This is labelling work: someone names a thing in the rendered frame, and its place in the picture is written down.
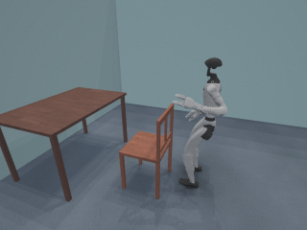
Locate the left robot upper arm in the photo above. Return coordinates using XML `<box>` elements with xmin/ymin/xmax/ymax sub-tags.
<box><xmin>206</xmin><ymin>83</ymin><xmax>228</xmax><ymax>116</ymax></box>

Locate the chair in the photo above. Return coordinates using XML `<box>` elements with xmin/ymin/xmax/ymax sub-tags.
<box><xmin>119</xmin><ymin>103</ymin><xmax>175</xmax><ymax>199</ymax></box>

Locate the table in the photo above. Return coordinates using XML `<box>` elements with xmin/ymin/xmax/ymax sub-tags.
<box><xmin>0</xmin><ymin>87</ymin><xmax>128</xmax><ymax>202</ymax></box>

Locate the right robot shin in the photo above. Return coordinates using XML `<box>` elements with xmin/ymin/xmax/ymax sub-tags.
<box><xmin>192</xmin><ymin>147</ymin><xmax>199</xmax><ymax>168</ymax></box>

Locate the left robot forearm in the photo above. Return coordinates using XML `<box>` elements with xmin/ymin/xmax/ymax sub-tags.
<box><xmin>194</xmin><ymin>103</ymin><xmax>227</xmax><ymax>116</ymax></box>

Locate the right robot hand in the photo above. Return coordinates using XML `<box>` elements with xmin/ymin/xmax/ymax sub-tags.
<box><xmin>185</xmin><ymin>110</ymin><xmax>200</xmax><ymax>122</ymax></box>

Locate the robot left foot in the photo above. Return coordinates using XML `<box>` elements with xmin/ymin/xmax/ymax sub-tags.
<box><xmin>178</xmin><ymin>178</ymin><xmax>199</xmax><ymax>189</ymax></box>

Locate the left robot hand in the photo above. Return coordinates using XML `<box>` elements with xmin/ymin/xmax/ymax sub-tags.
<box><xmin>173</xmin><ymin>94</ymin><xmax>196</xmax><ymax>109</ymax></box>

